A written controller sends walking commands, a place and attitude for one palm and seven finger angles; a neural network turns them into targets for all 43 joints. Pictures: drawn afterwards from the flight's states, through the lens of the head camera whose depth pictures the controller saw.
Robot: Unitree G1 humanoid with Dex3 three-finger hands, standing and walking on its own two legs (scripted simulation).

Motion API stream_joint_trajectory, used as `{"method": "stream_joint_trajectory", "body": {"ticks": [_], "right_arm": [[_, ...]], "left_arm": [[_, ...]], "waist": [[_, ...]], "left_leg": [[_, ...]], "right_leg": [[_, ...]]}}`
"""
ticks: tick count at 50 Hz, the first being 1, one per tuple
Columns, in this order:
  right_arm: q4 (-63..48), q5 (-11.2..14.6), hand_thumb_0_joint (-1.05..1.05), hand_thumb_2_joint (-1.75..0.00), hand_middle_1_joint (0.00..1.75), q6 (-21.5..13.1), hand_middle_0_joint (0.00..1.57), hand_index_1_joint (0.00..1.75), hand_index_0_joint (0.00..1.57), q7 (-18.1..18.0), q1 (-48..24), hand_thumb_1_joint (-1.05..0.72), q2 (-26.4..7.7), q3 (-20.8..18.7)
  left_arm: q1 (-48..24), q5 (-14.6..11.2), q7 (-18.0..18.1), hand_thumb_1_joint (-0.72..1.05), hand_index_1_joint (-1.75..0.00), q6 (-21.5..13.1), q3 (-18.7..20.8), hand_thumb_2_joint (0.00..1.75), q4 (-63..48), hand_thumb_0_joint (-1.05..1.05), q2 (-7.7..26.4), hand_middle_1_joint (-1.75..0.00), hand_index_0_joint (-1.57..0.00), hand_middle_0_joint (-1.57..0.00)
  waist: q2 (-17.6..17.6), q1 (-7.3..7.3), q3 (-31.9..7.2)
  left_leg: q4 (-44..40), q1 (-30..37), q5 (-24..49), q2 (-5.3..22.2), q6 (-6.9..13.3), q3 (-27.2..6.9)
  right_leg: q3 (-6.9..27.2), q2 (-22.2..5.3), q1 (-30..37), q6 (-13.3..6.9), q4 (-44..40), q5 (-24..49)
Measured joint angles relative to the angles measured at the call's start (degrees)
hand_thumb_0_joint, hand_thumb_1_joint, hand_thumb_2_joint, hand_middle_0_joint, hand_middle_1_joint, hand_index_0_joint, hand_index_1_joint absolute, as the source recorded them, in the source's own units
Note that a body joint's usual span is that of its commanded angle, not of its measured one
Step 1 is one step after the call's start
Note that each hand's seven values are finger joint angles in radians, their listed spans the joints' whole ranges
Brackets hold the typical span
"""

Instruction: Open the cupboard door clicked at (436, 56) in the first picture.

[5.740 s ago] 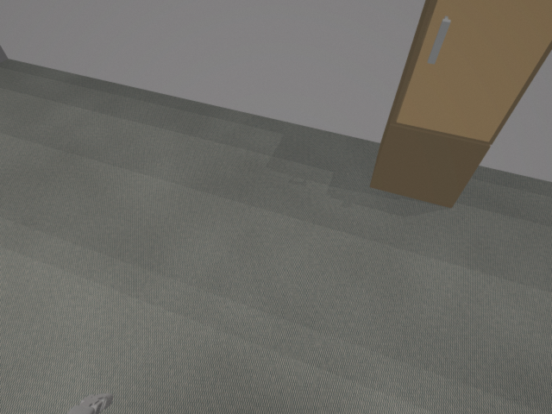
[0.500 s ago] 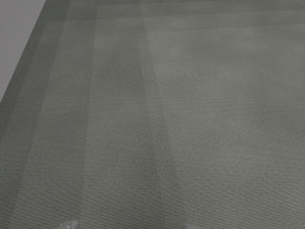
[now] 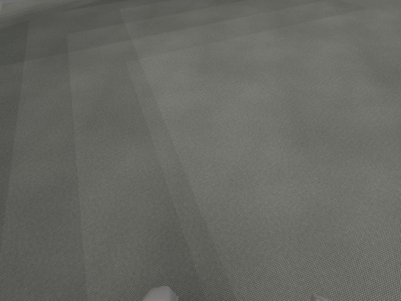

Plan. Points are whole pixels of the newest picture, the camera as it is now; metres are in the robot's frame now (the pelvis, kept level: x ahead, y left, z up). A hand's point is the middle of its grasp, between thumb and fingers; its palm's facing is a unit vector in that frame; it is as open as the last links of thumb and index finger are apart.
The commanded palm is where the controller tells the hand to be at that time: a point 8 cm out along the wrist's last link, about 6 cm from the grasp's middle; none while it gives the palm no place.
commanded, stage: walk to a spot facing it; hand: left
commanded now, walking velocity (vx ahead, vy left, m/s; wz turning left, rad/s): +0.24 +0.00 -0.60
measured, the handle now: out of the picture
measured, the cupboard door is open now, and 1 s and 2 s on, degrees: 0 0 0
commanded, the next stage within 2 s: turn to face it in 0.72 s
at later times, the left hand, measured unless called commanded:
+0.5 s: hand (125, 263) +0.22 +0.22 -0.18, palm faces -0.29 -0.94 -0.19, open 7.4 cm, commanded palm none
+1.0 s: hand (177, 213) +0.35 +0.10 -0.16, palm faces -0.50 -0.84 -0.22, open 7.4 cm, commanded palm none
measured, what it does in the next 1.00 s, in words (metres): walks ahead, turning right: left foot, then right foot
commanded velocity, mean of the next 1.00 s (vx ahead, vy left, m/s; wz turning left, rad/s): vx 0.03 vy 0.00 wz -0.35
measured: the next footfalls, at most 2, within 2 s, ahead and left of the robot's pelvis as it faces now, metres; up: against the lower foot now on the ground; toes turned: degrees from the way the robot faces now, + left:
left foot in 0.14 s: +0.06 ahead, +0.14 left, +0.00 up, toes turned -3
right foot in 0.64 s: +0.14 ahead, -0.12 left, +0.00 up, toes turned -31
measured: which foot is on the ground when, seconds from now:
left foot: up 0.00-0.12, down 0.14-0.64, up 0.66-1.00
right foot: down 0.00-0.14, up 0.16-0.62, down 0.64-1.00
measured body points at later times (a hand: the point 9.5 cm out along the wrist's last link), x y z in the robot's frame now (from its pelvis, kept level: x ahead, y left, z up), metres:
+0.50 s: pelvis +0.08 +0.04 +0.00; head +0.13 +0.05 +0.44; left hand +0.23 +0.26 -0.16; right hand +0.00 -0.19 -0.14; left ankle +0.02 +0.14 -0.74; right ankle +0.07 -0.12 -0.67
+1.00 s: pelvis +0.17 -0.01 -0.01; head +0.19 -0.02 +0.44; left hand +0.37 +0.15 -0.15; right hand +0.12 -0.26 -0.15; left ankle +0.27 +0.10 -0.71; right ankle +0.10 -0.10 -0.74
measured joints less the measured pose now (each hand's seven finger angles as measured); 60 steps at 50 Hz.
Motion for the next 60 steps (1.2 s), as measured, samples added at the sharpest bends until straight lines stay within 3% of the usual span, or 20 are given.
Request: {"method": "stream_joint_trajectory", "body": {"ticks": [5,7,8,11,14,18,22,26,31,32,34,36,38,45,48,51,52,55,57,60], "right_arm": [[-0.81,0.34,0.01,-0.9,0.3,-1.25,0.2,0.29,0.2,0.22,-0.18,-0.91,0.69,0.39],[-1.45,0.5,0.01,-0.9,0.3,-2.51,0.2,0.29,0.2,0.05,0.36,-0.91,0.98,0.86],[-1.58,0.36,0.01,-0.9,0.3,-3.23,0.2,0.29,0.2,-0.12,0.58,-0.91,1.25,1.09],[-1.84,0.04,0.01,-0.9,0.3,-3.57,0.2,0.29,0.2,-0.16,2.07,-0.91,1.92,1.88],[-1.18,-0.02,0.01,-0.9,0.3,-3.59,0.2,0.29,0.21,-0.55,4.2,-0.91,2.7,2.38],[0.32,0.09,0.01,-0.9,0.3,-4.11,0.2,0.29,0.21,-0.98,6.94,-0.91,3.66,2.68],[2.13,0.16,0.01,-0.9,0.3,-4.01,0.2,0.29,0.21,-1.0,9.61,-0.91,4.41,2.5],[3.8,-0.1,0.01,-0.9,0.3,-3.58,0.2,0.29,0.21,-0.84,11.63,-0.91,4.46,1.78],[5.27,0.04,0.01,-0.9,0.3,-3.0,0.2,0.29,0.21,-0.38,13.74,-0.91,3.26,0.49],[5.41,0.34,0.01,-0.9,0.3,-2.81,0.2,0.29,0.21,-0.19,14.39,-0.91,3.07,0.33],[5.62,1.0,0.01,-0.9,0.3,-1.65,0.2,0.29,0.2,-0.17,13.52,-0.91,2.25,0.24],[5.27,1.24,0.01,-0.9,0.3,-0.78,0.2,0.29,0.2,-0.62,11.87,-0.91,1.85,0.22],[4.49,0.93,0.01,-0.9,0.3,-0.38,0.2,0.29,0.2,-0.64,9.78,-0.91,1.7,0.33],[-0.03,0.17,0.01,-0.9,0.3,-1.25,0.2,0.29,0.2,-0.24,2.75,-0.91,1.36,0.74],[0.07,0.34,0.0,-0.9,0.3,-1.83,0.2,0.29,0.2,-0.09,2.06,-0.91,1.55,1.12],[1.56,0.56,0.0,-0.9,0.3,-2.7,0.2,0.29,0.2,0.17,3.39,-0.91,2.08,1.69],[2.13,0.56,0.0,-0.9,0.3,-3.08,0.2,0.29,0.2,0.31,4.29,-0.91,2.21,1.88],[4.24,0.14,0.0,-0.9,0.3,-2.98,0.2,0.29,0.2,0.71,5.83,-0.91,4.28,2.58],[4.64,-0.13,0.0,-0.9,0.3,-2.8,0.2,0.29,0.2,0.35,6.16,-0.91,5.17,2.68],[4.17,-0.22,0.0,-0.9,0.3,-2.66,0.2,0.29,0.21,-0.04,6.31,-0.93,4.84,2.22]], "left_arm": [[2.95,0.21,-0.22,0.9,-0.3,0.18,0.64,0.9,1.21,0.0,1.28,-0.3,-0.2,-0.2],[4.33,0.0,-0.28,0.9,-0.3,0.51,0.99,0.9,1.69,0.0,2.04,-0.3,-0.2,-0.2],[4.66,-0.25,-0.33,0.9,-0.3,0.85,1.25,0.9,2.12,0.0,2.45,-0.3,-0.2,-0.2],[5.1,0.24,-0.96,0.91,-0.3,1.9,2.03,0.9,3.48,0.0,3.13,-0.3,-0.2,-0.2],[4.8,0.76,-1.79,0.91,-0.3,2.18,2.7,0.9,3.7,0.01,3.99,-0.3,-0.2,-0.2],[2.62,0.76,-1.66,0.91,-0.3,2.24,2.99,0.9,2.79,0.01,4.74,-0.3,-0.2,-0.2],[-0.44,0.68,-1.47,0.91,-0.3,2.73,2.93,0.9,1.86,0.0,4.63,-0.3,-0.2,-0.2],[-4.13,0.68,-1.52,0.91,-0.3,3.0,2.39,0.9,1.04,0.0,3.73,-0.3,-0.19,-0.2],[-7.88,0.76,-1.48,0.91,-0.3,1.5,1.37,0.9,-0.75,0.0,2.55,-0.3,-0.19,-0.2],[-8.35,0.84,-1.44,0.91,-0.3,0.6,1.16,0.9,-1.19,0.0,2.59,-0.3,-0.2,-0.2],[-9.37,0.36,-0.75,0.91,-0.3,-1.26,0.72,0.9,-1.83,0.0,2.15,-0.3,-0.2,-0.2],[-9.59,-0.3,0.12,0.91,-0.3,-1.69,0.31,0.9,-2.28,0.0,1.75,-0.3,-0.2,-0.2],[-8.88,-0.6,0.79,0.91,-0.3,-1.34,0.09,0.9,-2.31,0.0,1.55,-0.3,-0.2,-0.2],[-5.57,0.25,0.87,0.91,-0.3,-0.41,-0.55,0.9,-0.1,0.0,0.61,-0.3,-0.2,-0.2],[-4.51,0.58,0.93,0.9,-0.3,-0.43,-0.86,0.9,0.72,0.0,0.0,-0.3,-0.2,-0.2],[-3.59,0.47,1.21,0.9,-0.3,-0.82,-1.3,0.9,1.69,0.0,-0.37,-0.3,-0.2,-0.2],[-3.18,0.27,1.31,0.9,-0.3,-0.83,-1.4,0.9,1.9,0.0,-0.48,-0.3,-0.2,-0.2],[-2.68,-0.3,1.73,0.91,-0.3,-0.31,-0.96,0.9,2.67,0.0,0.3,-0.3,-0.2,-0.2],[-2.21,-0.25,1.88,0.91,-0.3,0.15,-0.62,0.9,3.22,0.0,0.45,-0.3,-0.2,-0.2],[-2.39,-0.15,1.53,0.91,-0.3,0.87,-0.16,0.9,3.79,0.0,0.4,-0.3,-0.2,-0.2]], "waist": [[-2.23,1.95,-1.06],[-3.1,2.14,-1.84],[-3.68,1.98,-1.92],[-4.03,1.78,-2.04],[-3.79,1.22,-2.03],[-3.43,0.62,-0.61],[-3.11,-0.25,0.78],[-2.49,-1.82,2.21],[-0.8,-3.57,3.29],[-0.71,-3.73,3.25],[0.23,-3.79,4.08],[0.44,-4.03,4.73],[0.17,-3.62,4.36],[0.24,-3.23,1.4],[0.37,-2.92,0.14],[0.28,-2.53,-1.31],[0.36,-2.43,-1.95],[-3.0,-1.34,-2.84],[-3.56,-1.06,-2.66],[-2.56,-1.7,-1.41]], "left_leg": [[-12.73,6.25,-2.55,-2.89,1.85,0.48],[-22.13,10.8,0.92,-3.54,3.11,1.09],[-23.55,11.54,4.36,-3.68,4.74,1.79],[-23.72,14.06,3.71,-2.64,7.87,4.6],[-27.51,17.85,3.66,-1.39,8.06,6.84],[-29.86,20.99,3.42,-0.11,7.87,9.51],[-29.7,22.77,1.58,0.76,7.51,12.44],[-27.98,23.79,-1.14,1.46,6.72,15.53],[-21.0,23.7,-6.63,3.62,4.72,19.48],[-15.93,22.04,-7.54,4.6,4.21,19.54],[1.04,14.94,-10.26,4.82,2.82,13.7],[13.75,8.43,-10.18,3.14,2.39,7.71],[17.56,3.83,-7.46,2.86,1.91,4.81],[5.96,-3.32,-0.05,3.55,0.95,0.71],[-1.05,-1.59,1.46,2.58,1.59,0.97],[-13.21,4.11,6.49,1.12,2.29,1.76],[-17.38,6.48,8.71,0.77,3.05,1.78],[-17.64,7.61,4.9,-1.67,6.15,2.04],[-19.19,8.23,5.76,-2.25,6.86,2.02],[-22.69,8.45,8.37,-2.98,7.29,0.56]], "right_leg": [[3.14,0.61,-0.3,1.3,0.42,-0.48],[4.5,1.15,-1.34,2.21,2.92,-1.95],[4.92,1.32,-2.55,2.46,6.35,-5.82],[-0.07,-0.27,-8.33,4.35,22.23,-12.73],[-3.83,-3.16,-13.18,5.97,33.13,-9.63],[-5.07,-5.98,-16.99,7.4,38.3,-6.58],[-6.38,-7.71,-18.13,8.05,35.99,-4.17],[-8.81,-8.41,-16.29,7.7,27.31,-4.23],[-11.92,-6.14,-10.29,5.2,13.65,-4.35],[-12.34,-5.71,-8.14,3.31,10.11,-1.41],[-11.87,-4.73,-8.58,0.46,12.25,-3.13],[-11.2,-4.4,-7.05,-0.1,12.12,-4.53],[-9.9,-3.93,-4.95,0.33,9.68,-3.94],[-5.86,-3.27,-1.28,1.07,3.51,-1.67],[-5.64,-3.42,-0.05,1.84,3.05,-2.36],[-6.84,-3.58,1.38,2.86,4.12,-4.38],[-7.54,-3.58,1.51,3.31,5.43,-5.64],[-7.92,-5.92,0.25,4.9,11.38,-11.06],[-7.66,-6.22,-2.33,5.64,18.54,-15.32],[-7.26,-6.5,-6.23,6.22,26.67,-16.05]]}}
